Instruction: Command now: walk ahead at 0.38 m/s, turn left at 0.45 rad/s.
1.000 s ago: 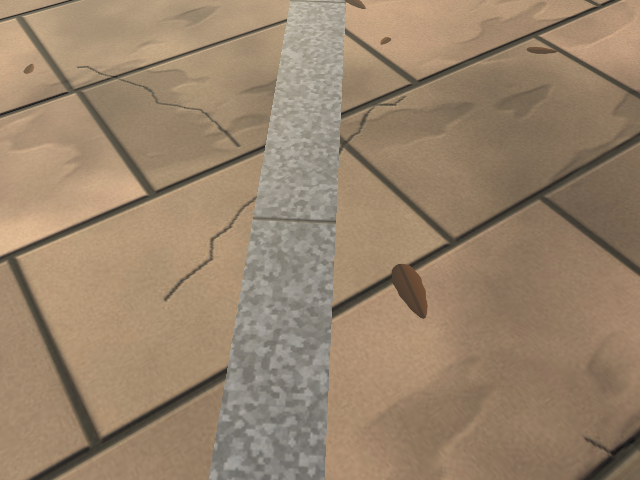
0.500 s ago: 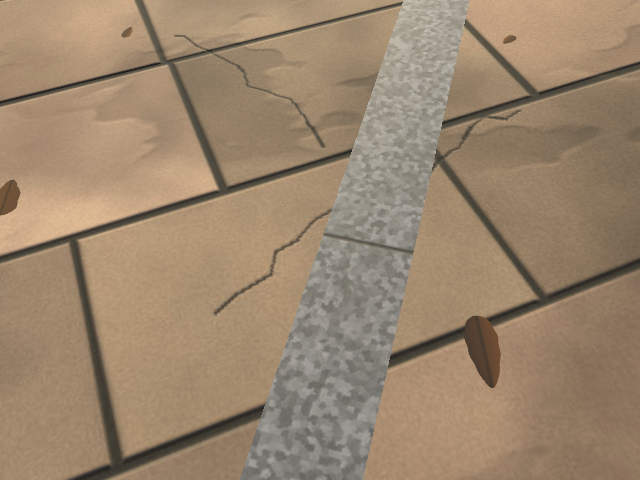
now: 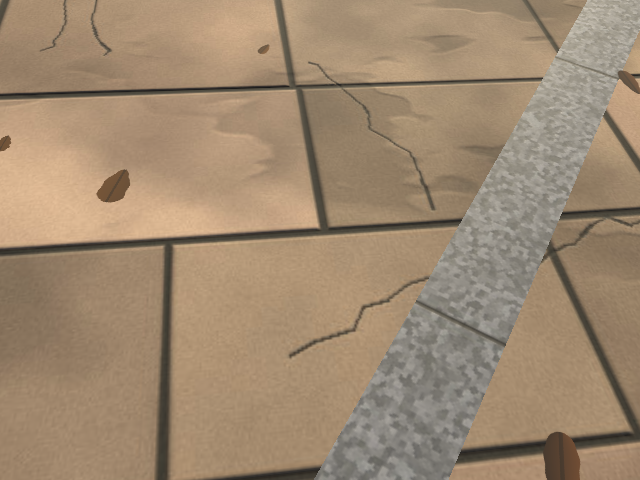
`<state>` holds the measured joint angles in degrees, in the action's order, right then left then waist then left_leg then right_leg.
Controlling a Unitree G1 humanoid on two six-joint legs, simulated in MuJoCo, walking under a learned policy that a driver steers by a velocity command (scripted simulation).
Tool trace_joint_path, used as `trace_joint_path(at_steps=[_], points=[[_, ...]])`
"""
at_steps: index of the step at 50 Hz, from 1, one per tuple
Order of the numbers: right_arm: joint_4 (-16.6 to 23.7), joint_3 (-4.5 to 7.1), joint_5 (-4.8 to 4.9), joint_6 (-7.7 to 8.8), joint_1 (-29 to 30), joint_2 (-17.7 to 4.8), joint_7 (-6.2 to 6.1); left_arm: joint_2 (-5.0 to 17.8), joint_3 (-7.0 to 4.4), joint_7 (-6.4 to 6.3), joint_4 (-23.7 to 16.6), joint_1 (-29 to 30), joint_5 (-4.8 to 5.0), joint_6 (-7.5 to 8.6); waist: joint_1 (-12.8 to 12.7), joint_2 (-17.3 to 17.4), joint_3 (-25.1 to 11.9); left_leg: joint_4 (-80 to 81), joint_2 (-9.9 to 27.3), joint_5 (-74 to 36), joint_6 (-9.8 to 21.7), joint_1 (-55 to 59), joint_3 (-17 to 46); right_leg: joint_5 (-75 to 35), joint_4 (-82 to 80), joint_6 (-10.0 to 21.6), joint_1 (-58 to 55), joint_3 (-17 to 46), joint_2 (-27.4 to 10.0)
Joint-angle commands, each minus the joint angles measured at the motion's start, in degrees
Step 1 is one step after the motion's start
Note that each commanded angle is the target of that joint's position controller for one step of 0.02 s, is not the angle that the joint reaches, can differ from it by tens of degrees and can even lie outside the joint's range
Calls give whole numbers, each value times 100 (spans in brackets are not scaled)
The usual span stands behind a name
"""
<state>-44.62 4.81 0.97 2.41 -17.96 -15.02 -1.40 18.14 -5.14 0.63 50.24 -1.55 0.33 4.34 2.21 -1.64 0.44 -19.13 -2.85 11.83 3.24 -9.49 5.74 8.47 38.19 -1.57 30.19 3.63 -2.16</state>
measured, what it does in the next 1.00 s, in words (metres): walks ahead, turning right: right foot, then left foot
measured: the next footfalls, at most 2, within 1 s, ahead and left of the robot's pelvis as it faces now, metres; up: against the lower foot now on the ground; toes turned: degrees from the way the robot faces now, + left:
right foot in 0.20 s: +0.21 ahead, -0.15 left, +0.00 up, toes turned +0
left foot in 0.66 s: +0.54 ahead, +0.02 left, +0.00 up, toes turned -17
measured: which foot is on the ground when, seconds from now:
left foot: down 0.00-0.22, up 0.24-0.64, down 0.66-1.00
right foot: up 0.00-0.18, down 0.20-0.66, up 0.68-1.00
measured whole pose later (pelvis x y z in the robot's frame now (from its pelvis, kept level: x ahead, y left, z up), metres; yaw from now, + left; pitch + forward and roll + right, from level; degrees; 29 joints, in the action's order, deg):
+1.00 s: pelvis +0.44 -0.07 -0.01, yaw -19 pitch +1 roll +1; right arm -46.6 2.8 -0.2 2.6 -10.3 -15.3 0.8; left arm 16.9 -3.0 -0.8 41.5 -8.6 -0.2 -1.4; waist 2.0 -1.2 3.2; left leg -23.2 -0.8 9.6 1.0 -14.5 -3.0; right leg 13.5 37.9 -1.9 24.9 2.8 -2.3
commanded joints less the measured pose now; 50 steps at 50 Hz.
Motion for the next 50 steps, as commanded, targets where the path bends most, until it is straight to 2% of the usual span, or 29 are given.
trace_joint_path(at_steps=[1, 6, 8, 9, 10, 11, 12, 13, 14, 15, 17, 18, 21, 25, 29, 31, 32, 33, 34, 35, 36, 37, 38, 39, 40, 43, 46, 48, 50], points=[[294, 279, 6, 101, 2, -1080, -12, 273, 29, 55, -453, 692, 31, 136, 153, 885, -27, 752, 1302, 342, 918, 157, 1217, -372, -592, -57, 104, -127, 76], [106, 225, -30, 112, -207, -1033, 68, 442, 79, 155, -470, 675, 77, 241, 226, 972, 121, 525, 1569, 50, 843, 440, 1199, -128, -870, 255, -159, -358, 5], [77, 208, -16, 83, -154, -1026, 64, 506, 58, 171, -349, 282, 68, 264, -9, 959, 79, 226, 1546, -540, 712, 484, 1024, -95, -1110, 452, -680, -532, 102], [91, 178, -33, 81, -93, -975, 50, 609, -5, 156, -196, -185, 55, 260, -236, 899, -119, -222, 1377, -1287, 600, 409, 817, -78, -1166, 578, -1293, -569, 215], [139, 115, -71, 90, 2, -814, 30, 831, -102, 138, -8, -930, 52, 267, -572, 572, -549, -1336, 1041, -1870, 397, 92, 374, -66, -1199, 835, -2229, -78, -95], [406, 40, -93, 180, -99, -604, 19, 1439, -255, 144, 102, -1683, 24, 248, -647, -753, -1132, -3267, 281, -1160, -113, -1503, -327, 401, -1594, 1652, -3829, 1910, -1126], [485, 16, -102, 292, -30, -621, -1, 1294, -228, 192, 197, -2014, 101, 199, -766, -1573, -1201, -4593, -117, 1790, -316, -3003, -178, 1443, -2401, 2144, -4592, 3790, -1730], [521, 70, 28, 390, 155, -913, 44, 936, -103, 209, 121, -1722, 157, 206, -706, -984, -636, -5149, 242, 1717, -194, -3714, 111, 1976, -2463, 1982, -4376, 3658, -1710], [546, 49, 63, 448, 418, -888, 76, 722, -48, 198, -18, -1496, 89, 187, -671, -562, -343, -5177, 460, 1275, -117, -3770, 62, 1774, -2447, 1819, -3962, 3031, -1466], [590, 47, -43, 483, 665, -828, 85, 559, 7, 190, -83, -1332, 49, 162, -617, -173, -34, -4817, 605, 895, -100, -3702, -19, 1267, -2553, 1689, -3472, 2542, -1213], [674, 73, -163, 487, 716, -769, 84, 491, 55, 126, -174, -1217, 24, 141, -404, -254, -15, -4119, 778, 486, -216, -3184, -49, 362, -2681, 1648, -2908, 2127, -992], [700, 71, -172, 470, 730, -714, 91, 498, 54, 90, -179, -1264, 41, 124, -359, -323, -34, -3806, 770, 412, -289, -3038, -104, 58, -2733, 1634, -2780, 1939, -909], [857, 5, -160, 418, 1175, -524, 72, 739, -19, -44, -187, -1425, 78, 100, -388, -245, 76, -2731, 636, -186, -521, -2871, -279, -773, -2825, 1573, -2407, 1487, -730], [1052, -81, -89, 453, 1913, -339, 158, 743, -47, -129, -154, -1816, 124, 9, -639, -330, 138, -1371, 314, -1417, -608, -2128, -373, -995, -2685, 1326, -1951, 1139, -435], [1179, -47, -12, 508, 2261, -493, 239, 676, -48, -177, -124, -2185, 163, -94, -689, -378, 158, -807, 198, -1464, -533, -1794, -200, -722, -2285, 1220, -2302, 1611, -630], [1149, 25, -55, 545, 2025, -689, 223, 757, -101, -215, -185, -2111, 132, -166, -486, -509, 107, -591, 135, -1113, -372, -1449, -197, -1536, -1718, 1036, -2540, 1768, -612], [1043, 90, -101, 571, 1569, -818, 193, 725, -102, -220, -268, -1983, 122, -193, -218, -510, -166, -355, 98, -1280, -213, -781, -293, -2254, -1165, 863, -2524, 1678, -397], [937, 157, -199, 601, 911, -1012, 157, 595, -62, -206, -426, -1826, 82, -194, 118, -415, -760, -422, 484, -1871, 48, 375, -100, -2344, -217, 639, -2175, 1515, -81], [858, 240, -297, 563, 8, -1424, 89, 263, 45, -217, -686, -1764, -67, -182, 407, 383, -1715, -891, 1668, -3368, 416, 2029, 894, -613, 1506, 377, -1194, 1030, 397], [769, 219, -279, 442, 0, -1498, 169, -89, 170, -178, -687, -3006, 54, -149, -174, 2214, -2630, -827, 3100, -3821, 1471, 3386, 3033, 3341, 3079, 127, 328, 702, 967], [894, 118, -194, 356, 247, -971, 186, 568, 38, -201, -474, -3004, 130, -208, -113, 1376, -2234, -602, 2836, -2913, 1322, 2769, 3005, 2963, 3639, 44, 624, 831, 459], [936, 14, -153, 307, 522, -638, 172, 772, -34, -217, -583, -2355, 147, -276, 8, 904, -1388, -523, 2475, -2941, 1101, 2011, 2016, 2591, 3714, -41, 812, 570, 328], [873, -48, -158, 268, 813, -549, 193, 693, -33, -248, -650, -2039, 98, -341, -100, 459, -934, -387, 2157, -3281, 996, 1256, 1429, 2322, 3524, -119, 695, 374, 158], [801, -75, -175, 248, 978, -495, 221, 627, -49, -263, -727, -1876, 29, -396, -203, 446, -629, -252, 1975, -3457, 1001, 650, 1097, 2153, 3237, -149, 546, 332, 34], [721, -76, -238, 256, 1081, -541, 242, 444, -24, -249, -757, -1939, 37, -461, -364, 654, -499, -53, 1820, -3544, 966, 77, 771, 2024, 2941, -153, 106, 291, -57], [563, -26, -242, 273, 1354, -670, 245, 123, 75, -238, -841, -1934, 0, -519, -514, 885, -575, 179, 1647, -3869, 1088, -447, 199, 1562, 1685, -202, -568, 25, -33], [414, 10, -139, 186, 1393, -836, 193, 131, 135, -175, -960, -1584, -48, -521, -422, 882, -833, 228, 1625, -3538, 1053, -464, -27, 642, 610, -139, -1193, -110, -45], [286, -6, -109, 125, 1298, -879, 192, 251, 119, -143, -1030, -1355, -48, -556, -353, 819, -793, 204, 1635, -2747, 990, -468, -4, 398, 143, -69, -1461, -170, 5], [198, -52, -52, 77, 1348, -858, 209, 286, 99, -124, -1053, -1286, -79, -576, -449, 747, -635, 44, 1518, -1563, 787, -686, -6, -32, -664, 98, -1971, -292, 105]])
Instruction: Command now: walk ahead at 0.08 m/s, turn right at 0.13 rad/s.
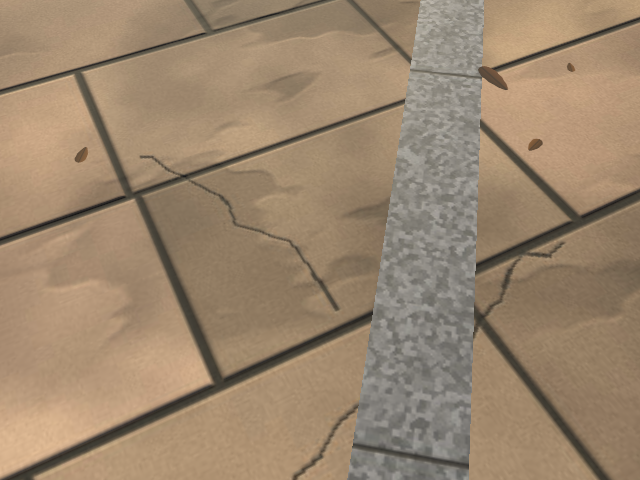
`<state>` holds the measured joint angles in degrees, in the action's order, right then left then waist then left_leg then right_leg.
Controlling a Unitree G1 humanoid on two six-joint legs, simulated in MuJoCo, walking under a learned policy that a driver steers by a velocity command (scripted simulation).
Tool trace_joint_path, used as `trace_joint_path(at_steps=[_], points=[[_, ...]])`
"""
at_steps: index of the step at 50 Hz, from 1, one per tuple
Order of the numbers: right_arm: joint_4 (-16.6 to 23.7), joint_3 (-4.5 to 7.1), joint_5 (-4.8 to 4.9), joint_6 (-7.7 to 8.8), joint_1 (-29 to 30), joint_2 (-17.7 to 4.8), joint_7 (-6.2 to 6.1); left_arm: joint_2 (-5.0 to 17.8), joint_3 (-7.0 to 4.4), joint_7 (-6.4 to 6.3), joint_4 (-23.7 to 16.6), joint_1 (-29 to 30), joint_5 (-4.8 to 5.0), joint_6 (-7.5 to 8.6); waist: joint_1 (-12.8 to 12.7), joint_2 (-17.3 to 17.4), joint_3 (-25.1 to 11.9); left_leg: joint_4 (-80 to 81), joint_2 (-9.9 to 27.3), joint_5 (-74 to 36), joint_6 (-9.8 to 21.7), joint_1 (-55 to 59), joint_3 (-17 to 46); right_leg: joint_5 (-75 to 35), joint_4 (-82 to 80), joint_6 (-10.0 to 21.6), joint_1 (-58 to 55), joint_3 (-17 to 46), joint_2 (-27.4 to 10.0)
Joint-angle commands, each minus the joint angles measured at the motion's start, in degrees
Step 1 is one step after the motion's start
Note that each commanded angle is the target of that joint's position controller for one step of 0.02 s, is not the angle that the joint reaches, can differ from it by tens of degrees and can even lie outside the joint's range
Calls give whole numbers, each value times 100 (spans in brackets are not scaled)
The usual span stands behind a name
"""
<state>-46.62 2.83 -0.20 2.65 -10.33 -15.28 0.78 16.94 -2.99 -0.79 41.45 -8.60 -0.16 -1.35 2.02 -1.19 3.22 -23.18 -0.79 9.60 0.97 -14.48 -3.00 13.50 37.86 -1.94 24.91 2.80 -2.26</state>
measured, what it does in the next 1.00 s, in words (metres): steps on the spot: right foot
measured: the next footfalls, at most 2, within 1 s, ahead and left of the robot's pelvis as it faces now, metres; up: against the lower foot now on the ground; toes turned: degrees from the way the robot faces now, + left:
right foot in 0.04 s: +0.10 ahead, -0.13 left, +0.00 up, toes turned +1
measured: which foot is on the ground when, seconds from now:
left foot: down 0.00-1.00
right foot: up 0.00-0.02, down 0.04-1.00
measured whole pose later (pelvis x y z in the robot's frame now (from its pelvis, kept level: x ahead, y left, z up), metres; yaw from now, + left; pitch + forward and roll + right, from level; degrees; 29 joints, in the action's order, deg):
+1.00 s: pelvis +0.05 -0.02 +0.00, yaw +0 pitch -2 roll +0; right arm -62.9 1.2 -0.3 -0.1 -12.1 -13.5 -2.4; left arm 13.3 -2.0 -1.6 55.9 -9.9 -0.2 -0.6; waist 0.9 -0.1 2.1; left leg -27.1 2.7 16.8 -2.2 -8.6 -1.5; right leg 14.4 28.7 1.0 12.6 1.0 1.2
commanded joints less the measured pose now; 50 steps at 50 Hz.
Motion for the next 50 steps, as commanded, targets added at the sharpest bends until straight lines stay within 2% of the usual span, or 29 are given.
trace_joint_path(at_steps=[1, 2, 3, 4, 5, 6, 8, 13, 18, 23, 32, 50], points=[[332, 84, 82, 44, 507, -704, 1, 445, -129, 12, -198, -528, -75, -11, -455, 637, -820, 323, 1145, -628, 785, -354, 851, -754, -1082, 253, -1762, -161, 115], [234, -7, 19, 56, 288, -496, 17, 601, -145, -18, -296, -460, -123, -12, -424, 376, -789, 114, 917, 54, 415, -589, 743, -1375, -1467, 413, -2147, 272, -243], [204, -65, -155, 75, -57, -342, 41, 991, -189, -77, -438, -349, -141, -22, -94, -433, -875, -527, 391, 1044, 20, -812, 297, -2318, -1510, 707, -2363, 1076, -1045], [144, -114, -123, 38, -419, -156, -1, 734, -92, -73, -386, -45, -143, -33, 180, -1082, -1006, -405, 287, 1231, -168, -259, 188, -1198, -1665, 1138, -1611, 1256, -1243], [124, -87, -128, -21, -148, -419, -45, 461, -45, -6, -476, 255, -108, -2, 44, -822, -718, -278, 306, 726, -257, 74, 202, -141, -1734, 962, -1175, 1046, -793], [118, -44, -117, -65, 30, -576, -66, 364, -17, 27, -454, 316, -131, 27, -27, -708, -511, -236, 305, 481, -260, 41, 169, 156, -1673, 719, -1052, 804, -517], [14, -9, -121, -120, -47, -709, -114, 511, -38, 60, -413, 193, -110, 98, -84, -484, -365, -218, 350, 302, -226, -2, 211, -274, -1502, 551, -1076, 623, -338], [-206, -27, -49, -77, -71, -644, -128, 421, -22, 17, -322, 48, -58, 152, -142, -101, -627, -232, 435, -329, -245, 171, 255, -1726, -1074, 577, -1534, 448, -246], [-423, -19, -23, -161, -40, -640, -173, 361, -38, 37, -213, 104, -41, 139, -114, 42, -649, -258, 452, -469, -269, 364, 252, -2043, -1040, 609, -1560, 386, -191], [-644, -6, -16, -236, -19, -674, -230, 345, -63, 45, -9, 90, -38, 151, -84, 60, -584, -223, 464, -450, -267, 503, 255, -1969, -1108, 588, -1503, 321, -136], [-1022, -7, -12, -271, 0, -666, -295, 352, -75, -21, 448, 20, -30, 153, -79, 48, -403, -91, 444, -202, -257, 494, 230, -1491, -1255, 515, -1449, 205, -39], [-1517, -70, -15, -231, -344, -428, -344, 271, -13, -102, 1278, -88, 3, 131, -118, 96, -160, 63, 362, 190, -244, 266, 157, -751, -1445, 446, -1374, 82, 72]])
Velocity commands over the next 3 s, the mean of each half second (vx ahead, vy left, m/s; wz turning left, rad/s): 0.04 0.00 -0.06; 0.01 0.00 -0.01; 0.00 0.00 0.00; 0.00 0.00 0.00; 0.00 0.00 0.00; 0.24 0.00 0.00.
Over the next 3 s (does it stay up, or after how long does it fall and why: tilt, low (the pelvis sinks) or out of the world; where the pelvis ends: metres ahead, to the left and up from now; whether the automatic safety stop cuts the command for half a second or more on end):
stays up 0.16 -0.04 0.00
